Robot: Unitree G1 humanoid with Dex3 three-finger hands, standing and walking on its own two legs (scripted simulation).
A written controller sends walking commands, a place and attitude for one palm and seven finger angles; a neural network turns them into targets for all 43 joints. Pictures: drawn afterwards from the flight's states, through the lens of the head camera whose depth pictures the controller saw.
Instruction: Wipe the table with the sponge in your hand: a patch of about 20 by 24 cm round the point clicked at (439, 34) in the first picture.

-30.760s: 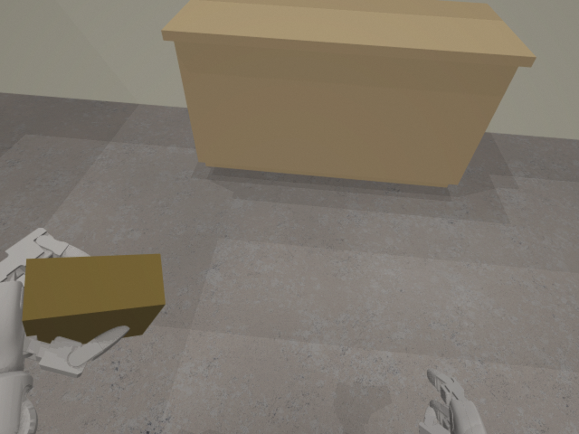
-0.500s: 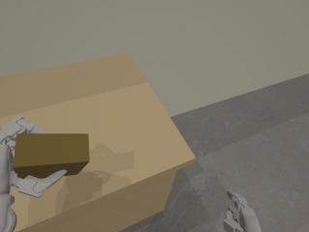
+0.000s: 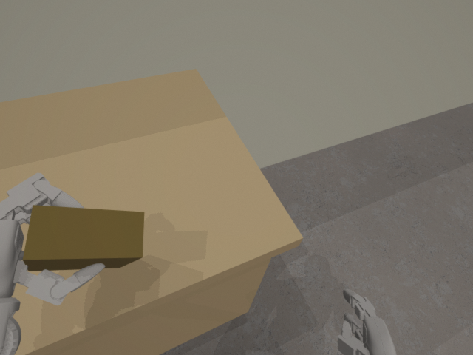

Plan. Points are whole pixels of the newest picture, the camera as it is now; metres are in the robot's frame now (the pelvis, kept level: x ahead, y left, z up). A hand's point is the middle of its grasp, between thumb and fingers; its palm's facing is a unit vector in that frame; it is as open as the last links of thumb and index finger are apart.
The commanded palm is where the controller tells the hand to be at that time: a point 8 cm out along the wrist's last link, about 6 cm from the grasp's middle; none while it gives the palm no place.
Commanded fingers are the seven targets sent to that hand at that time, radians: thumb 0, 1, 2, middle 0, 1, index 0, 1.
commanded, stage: come to a stop and stand still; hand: left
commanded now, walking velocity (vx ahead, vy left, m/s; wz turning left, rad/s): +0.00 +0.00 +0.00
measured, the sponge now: (100, 242) +0.23 +0.20 +0.12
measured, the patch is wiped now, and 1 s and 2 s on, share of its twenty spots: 0.00 0.00 0.00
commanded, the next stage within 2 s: look again from close up in 0.24 s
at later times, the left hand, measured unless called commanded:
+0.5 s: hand (42, 227) +0.23 +0.26 +0.15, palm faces +0.37 -0.85 -0.37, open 9.8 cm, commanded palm +0.17 +0.29 +0.18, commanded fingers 0.00 0.10 1.30 -1.20 -1.60 -1.20 -1.60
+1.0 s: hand (58, 226) +0.23 +0.24 +0.16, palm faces +0.36 -0.85 -0.39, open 9.8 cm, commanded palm +0.16 +0.27 +0.18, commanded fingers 0.00 0.10 1.30 -1.20 -1.60 -1.20 -1.60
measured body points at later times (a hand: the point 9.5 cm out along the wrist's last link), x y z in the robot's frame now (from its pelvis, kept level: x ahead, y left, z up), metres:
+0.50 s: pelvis +0.01 +0.01 +0.00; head +0.04 +0.05 +0.45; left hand +0.20 +0.31 +0.17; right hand +0.20 -0.21 -0.06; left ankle +0.03 +0.07 -0.74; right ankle +0.00 -0.15 -0.74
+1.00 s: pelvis +0.00 -0.01 +0.00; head +0.03 +0.02 +0.45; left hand +0.20 +0.28 +0.18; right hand +0.18 -0.23 -0.07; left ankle +0.03 +0.07 -0.74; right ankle +0.00 -0.15 -0.74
